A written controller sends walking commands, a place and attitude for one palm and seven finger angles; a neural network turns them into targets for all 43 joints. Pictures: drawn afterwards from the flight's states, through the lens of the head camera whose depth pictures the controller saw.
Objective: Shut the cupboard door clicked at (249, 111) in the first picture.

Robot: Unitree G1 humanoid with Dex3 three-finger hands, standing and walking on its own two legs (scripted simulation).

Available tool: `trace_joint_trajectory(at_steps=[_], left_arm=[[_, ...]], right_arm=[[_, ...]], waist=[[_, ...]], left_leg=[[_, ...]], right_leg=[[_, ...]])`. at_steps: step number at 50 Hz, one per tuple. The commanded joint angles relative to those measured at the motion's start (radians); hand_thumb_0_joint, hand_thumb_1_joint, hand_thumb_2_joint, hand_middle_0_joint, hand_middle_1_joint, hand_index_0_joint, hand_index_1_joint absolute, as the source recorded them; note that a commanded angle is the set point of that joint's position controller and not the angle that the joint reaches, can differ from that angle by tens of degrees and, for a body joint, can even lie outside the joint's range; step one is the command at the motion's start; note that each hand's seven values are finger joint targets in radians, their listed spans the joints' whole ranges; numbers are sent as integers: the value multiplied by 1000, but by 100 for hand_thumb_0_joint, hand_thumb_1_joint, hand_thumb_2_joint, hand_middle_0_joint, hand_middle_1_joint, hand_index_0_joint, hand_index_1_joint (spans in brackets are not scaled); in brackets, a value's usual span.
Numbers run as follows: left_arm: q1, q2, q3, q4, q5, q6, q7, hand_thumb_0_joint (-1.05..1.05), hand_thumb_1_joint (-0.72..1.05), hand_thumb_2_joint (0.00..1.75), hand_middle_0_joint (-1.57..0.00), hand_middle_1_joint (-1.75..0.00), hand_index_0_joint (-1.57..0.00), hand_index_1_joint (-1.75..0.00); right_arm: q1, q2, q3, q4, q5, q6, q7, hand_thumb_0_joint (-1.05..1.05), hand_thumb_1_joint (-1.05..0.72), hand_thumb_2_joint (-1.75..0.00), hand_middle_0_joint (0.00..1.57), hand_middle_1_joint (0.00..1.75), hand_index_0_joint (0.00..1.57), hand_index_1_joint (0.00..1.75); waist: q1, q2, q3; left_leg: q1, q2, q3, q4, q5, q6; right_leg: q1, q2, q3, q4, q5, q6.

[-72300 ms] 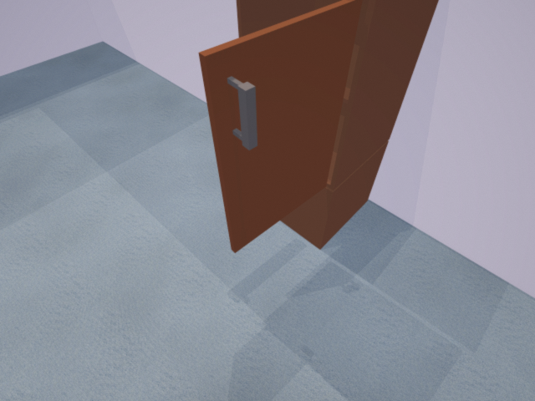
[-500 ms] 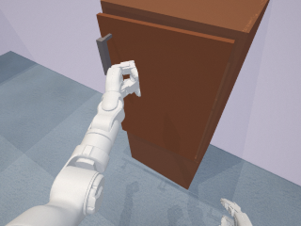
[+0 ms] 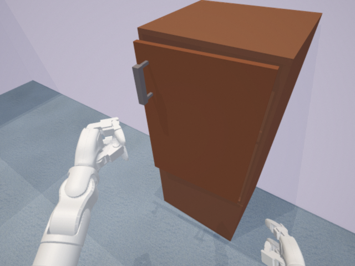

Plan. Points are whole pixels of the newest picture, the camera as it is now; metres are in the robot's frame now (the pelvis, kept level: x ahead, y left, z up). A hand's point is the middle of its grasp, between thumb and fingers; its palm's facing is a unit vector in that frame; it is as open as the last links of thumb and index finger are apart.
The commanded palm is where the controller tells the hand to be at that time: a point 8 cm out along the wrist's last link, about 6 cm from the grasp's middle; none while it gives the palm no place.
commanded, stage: draw the hand back to the body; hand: left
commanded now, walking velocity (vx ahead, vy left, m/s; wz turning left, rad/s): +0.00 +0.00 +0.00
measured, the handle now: (144, 82) +0.61 +0.14 +0.14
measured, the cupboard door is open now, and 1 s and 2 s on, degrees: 4 4 4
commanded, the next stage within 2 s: step back with the hand held close in 0.98 s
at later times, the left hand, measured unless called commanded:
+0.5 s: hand (49, 182) +0.22 +0.24 +0.16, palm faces +0.34 -0.87 -0.36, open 5.3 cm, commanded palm +0.17 +0.30 +0.18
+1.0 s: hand (30, 187) +0.21 +0.27 +0.16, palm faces +0.42 -0.82 -0.40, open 7.4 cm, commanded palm +0.16 +0.31 +0.18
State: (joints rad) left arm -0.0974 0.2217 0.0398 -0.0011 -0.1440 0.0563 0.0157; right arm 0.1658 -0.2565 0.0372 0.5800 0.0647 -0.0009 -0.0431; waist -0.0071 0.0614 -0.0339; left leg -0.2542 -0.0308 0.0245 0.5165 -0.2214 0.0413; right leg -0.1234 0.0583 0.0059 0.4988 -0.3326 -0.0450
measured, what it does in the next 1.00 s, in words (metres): stands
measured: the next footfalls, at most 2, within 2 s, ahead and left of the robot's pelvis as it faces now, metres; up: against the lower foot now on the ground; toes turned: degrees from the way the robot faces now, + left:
none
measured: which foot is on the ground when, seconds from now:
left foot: down 0.00-1.00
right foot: down 0.00-1.00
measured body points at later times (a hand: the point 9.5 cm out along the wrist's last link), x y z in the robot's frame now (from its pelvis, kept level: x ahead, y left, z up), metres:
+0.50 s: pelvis +0.01 +0.01 +0.01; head -0.01 -0.02 +0.46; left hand +0.20 +0.29 +0.18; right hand +0.19 -0.21 -0.09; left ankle +0.04 +0.09 -0.73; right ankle -0.04 -0.09 -0.73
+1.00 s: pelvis +0.02 +0.01 +0.01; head -0.01 -0.02 +0.46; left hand +0.18 +0.31 +0.19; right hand +0.21 -0.21 -0.07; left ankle +0.04 +0.09 -0.73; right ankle -0.04 -0.09 -0.73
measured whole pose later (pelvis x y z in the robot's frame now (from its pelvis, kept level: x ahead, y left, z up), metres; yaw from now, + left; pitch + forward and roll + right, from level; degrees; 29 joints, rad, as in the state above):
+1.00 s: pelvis +0.02 +0.01 +0.01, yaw +0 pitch -3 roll +0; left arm 0.47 0.36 0.33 -0.37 -0.09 -0.08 0.08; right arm 0.18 -0.23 0.02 0.61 0.03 -0.04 -0.05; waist 0.05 0.07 -0.01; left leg -0.15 -0.04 0.02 0.42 -0.20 0.05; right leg 0.00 0.05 0.01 0.35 -0.29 -0.03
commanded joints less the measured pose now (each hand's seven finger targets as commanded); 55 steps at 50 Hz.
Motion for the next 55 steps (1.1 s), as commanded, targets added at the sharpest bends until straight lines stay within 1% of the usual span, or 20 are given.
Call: trace_joint_trajectory(at_steps=[1,7,10,11,15,16,20,21,25,26,30,31,33,36,40,43,45,46,48,55], left_arm=[[-195,151,65,-291,31,-132,28,0,90,90,-100,-117,-100,-117],[-97,206,129,-402,51,-159,47,0,90,90,-83,-99,-83,-99],[14,226,166,-399,52,-156,53,0,90,90,-75,-90,-75,-90],[35,189,134,-446,49,-159,52,0,90,90,-72,-87,-72,-87],[147,254,221,-453,52,-165,59,0,90,90,-61,-75,-61,-75],[175,225,201,-485,48,-167,57,0,90,90,-58,-72,-58,-72],[280,318,322,-524,54,-185,68,0,90,90,-47,-60,-47,-60],[318,280,295,-558,47,-186,67,0,90,90,-45,-57,-45,-57],[441,358,410,-538,43,-192,74,0,90,90,-34,-45,-34,-45],[464,320,384,-560,37,-193,72,0,90,90,-31,-42,-31,-42],[535,391,483,-570,40,-204,81,0,90,90,-20,-30,-20,-30],[516,319,408,-584,38,-204,77,0,90,90,-20,-30,-20,-30],[468,302,379,-566,44,-201,82,0,90,90,-20,-30,-20,-30],[439,306,376,-544,48,-203,89,0,90,90,-20,-30,-20,-30],[441,363,426,-579,56,-211,92,0,90,90,-20,-30,-20,-30],[473,330,408,-582,50,-205,90,0,90,90,-20,-30,-20,-30],[476,372,452,-570,51,-203,90,0,90,90,-20,-30,-20,-30],[481,328,413,-587,48,-201,87,0,90,90,-20,-30,-20,-30],[493,326,417,-564,47,-196,85,0,90,90,-20,-30,-20,-30],[485,345,431,-548,46,-194,79,0,90,90,-20,-30,-20,-30]], right_arm=[[-116,-70,-21,-153,-14,-21,-7,0,-90,-90,20,30,20,30],[-129,-70,-13,-153,-24,-15,-8,0,-90,-90,20,30,20,30],[-132,-77,-15,-147,-32,-16,-8,0,-90,-90,20,30,20,30],[-135,-69,-18,-157,-30,-16,-7,0,-90,-90,20,30,20,30],[-140,-83,-22,-149,-34,-20,-8,0,-90,-90,20,30,20,30],[-146,-73,-26,-155,-32,-21,-9,0,-90,-90,20,30,20,30],[-136,-86,-34,-141,-36,-37,-9,0,-90,-90,20,30,20,30],[-135,-73,-37,-147,-32,-40,-8,0,-90,-90,20,30,20,30],[-127,-90,-48,-135,-33,-52,-9,0,-90,-90,20,30,20,30],[-123,-78,-50,-140,-28,-53,-10,0,-90,-90,20,30,20,30],[-112,-93,-62,-134,-26,-69,-13,0,-90,-90,20,30,20,30],[-110,-83,-59,-135,-26,-72,-13,0,-90,-90,20,30,20,30],[-106,-91,-63,-127,-28,-80,-16,0,-90,-90,20,30,20,30],[-103,-98,-67,-120,-31,-92,-23,0,-90,-90,20,30,20,30],[-101,-100,-63,-114,-34,-100,-21,0,-90,-90,20,30,20,30],[-108,-83,-58,-120,-33,-96,-18,0,-90,-90,20,30,20,30],[-104,-92,-55,-116,-37,-93,-16,0,-90,-90,20,30,20,30],[-107,-80,-57,-123,-35,-90,-16,0,-90,-90,20,30,20,30],[-105,-80,-54,-122,-36,-87,-14,0,-90,-90,20,30,20,30],[-107,-91,-57,-122,-38,-80,-15,0,-90,-90,20,30,20,30]], waist=[[10,-60,-74],[23,25,-113],[34,-27,-89],[27,4,-94],[44,-54,-73],[40,-18,-63],[61,-11,-87],[54,29,-83],[69,-27,-40],[61,-12,-38],[72,4,-40],[57,32,-31],[46,18,1],[47,-42,6],[66,-4,-50],[64,26,-26],[71,8,-24],[64,29,-27],[64,34,-4],[67,-33,-21]], left_leg=[[232,38,-56,-114,74,7],[309,45,-58,-145,141,0],[300,48,-62,-151,159,2],[299,50,-63,-160,161,-1],[286,51,-67,-161,159,1],[279,53,-63,-165,155,-1],[275,53,-67,-153,190,-3],[268,54,-65,-154,195,-6],[236,54,-58,-144,188,-1],[227,53,-54,-145,194,-2],[234,53,-51,-132,213,-2],[233,50,-49,-137,204,-3],[247,53,-56,-143,166,-1],[243,50,-53,-144,157,8],[254,44,-55,-136,211,4],[249,48,-55,-143,209,-4],[239,46,-58,-141,226,-4],[241,51,-52,-143,230,-6],[243,52,-52,-145,226,-9],[242,50,-48,-142,212,2]], right_leg=[[-117,-48,30,-184,170,38],[-72,-39,16,-208,216,25],[-60,-36,14,-223,231,25],[-43,-42,14,-212,234,23],[-45,-39,11,-232,219,24],[-38,-46,12,-222,218,24],[-23,-43,10,-219,239,22],[-16,-51,8,-206,244,21],[-33,-48,11,-226,241,26],[-23,-55,10,-214,254,26],[-37,-50,13,-222,263,28],[-40,-57,10,-211,258,29],[-81,-53,9,-225,207,31],[-78,-56,12,-231,204,32],[-37,-54,14,-223,257,28],[-41,-55,11,-218,250,26],[-32,-50,9,-225,269,25],[-25,-55,10,-215,275,26],[-43,-51,7,-221,263,26],[-40,-51,17,-237,261,30]])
